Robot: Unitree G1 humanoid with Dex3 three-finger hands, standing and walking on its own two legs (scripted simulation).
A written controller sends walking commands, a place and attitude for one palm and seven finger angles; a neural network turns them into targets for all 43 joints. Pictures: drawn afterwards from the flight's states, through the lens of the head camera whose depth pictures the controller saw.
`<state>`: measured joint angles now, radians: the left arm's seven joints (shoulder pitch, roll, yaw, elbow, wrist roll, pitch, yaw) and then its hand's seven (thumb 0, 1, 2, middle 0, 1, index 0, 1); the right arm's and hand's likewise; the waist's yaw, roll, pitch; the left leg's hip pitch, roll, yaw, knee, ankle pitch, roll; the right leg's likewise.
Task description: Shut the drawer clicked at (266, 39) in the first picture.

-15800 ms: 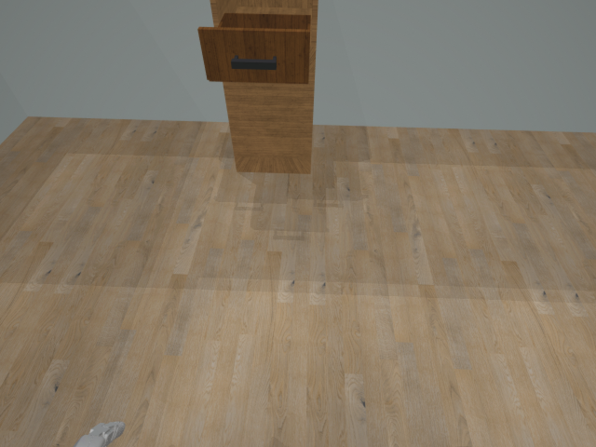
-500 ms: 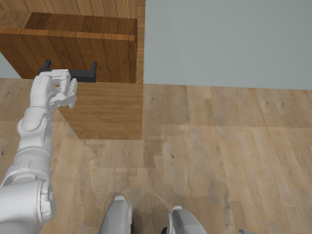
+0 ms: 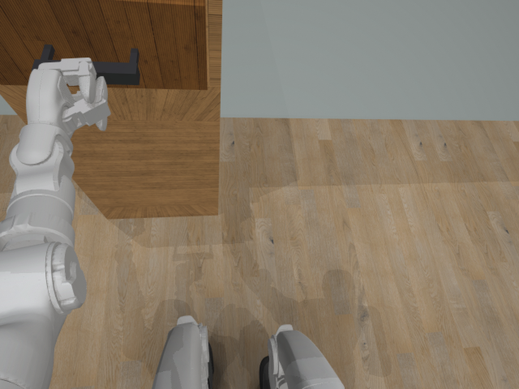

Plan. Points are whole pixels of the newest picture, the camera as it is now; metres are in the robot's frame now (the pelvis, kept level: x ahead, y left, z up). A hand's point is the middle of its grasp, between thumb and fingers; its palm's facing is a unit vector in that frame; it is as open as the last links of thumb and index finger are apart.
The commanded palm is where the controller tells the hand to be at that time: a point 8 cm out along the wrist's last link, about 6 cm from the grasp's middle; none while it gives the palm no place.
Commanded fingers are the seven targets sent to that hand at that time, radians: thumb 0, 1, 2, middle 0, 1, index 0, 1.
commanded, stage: push the drawer shut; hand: left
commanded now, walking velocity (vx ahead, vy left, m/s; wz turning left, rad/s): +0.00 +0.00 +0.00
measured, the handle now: (90, 62) +0.59 +0.22 +0.07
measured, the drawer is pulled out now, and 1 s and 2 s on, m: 0.01 0.00 0.00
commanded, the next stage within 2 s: pull the fist back off the drawer in 0.44 s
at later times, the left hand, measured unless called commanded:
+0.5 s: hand (93, 90) +0.54 +0.21 +0.07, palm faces +0.02 -1.00 -0.04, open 3.2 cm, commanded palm +0.58 +0.22 +0.08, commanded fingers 0.00 0.90 0.90 -1.40 -1.60 -1.40 -1.60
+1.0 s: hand (99, 93) +0.53 +0.20 +0.07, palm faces +0.02 -1.00 -0.04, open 3.1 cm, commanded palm +0.52 +0.22 +0.08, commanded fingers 0.00 0.90 0.90 -1.40 -1.60 -1.40 -1.60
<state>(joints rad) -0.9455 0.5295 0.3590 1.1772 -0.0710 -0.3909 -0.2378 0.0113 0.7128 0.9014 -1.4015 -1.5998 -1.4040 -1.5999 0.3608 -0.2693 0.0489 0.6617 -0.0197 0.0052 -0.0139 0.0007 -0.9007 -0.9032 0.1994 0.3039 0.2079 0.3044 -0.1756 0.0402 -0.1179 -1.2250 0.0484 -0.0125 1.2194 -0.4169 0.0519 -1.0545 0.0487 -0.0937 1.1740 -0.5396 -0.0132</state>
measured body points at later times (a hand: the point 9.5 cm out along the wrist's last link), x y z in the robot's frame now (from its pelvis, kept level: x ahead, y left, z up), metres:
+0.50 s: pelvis -0.02 +0.00 -0.01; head +0.15 +0.05 +0.40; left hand +0.53 +0.27 +0.07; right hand -0.02 -0.27 -0.11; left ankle +0.08 +0.09 -0.63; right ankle +0.01 -0.12 -0.63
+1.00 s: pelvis -0.02 +0.00 -0.01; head +0.14 +0.05 +0.41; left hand +0.53 +0.26 +0.08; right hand -0.02 -0.26 -0.11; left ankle +0.08 +0.09 -0.63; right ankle +0.01 -0.12 -0.63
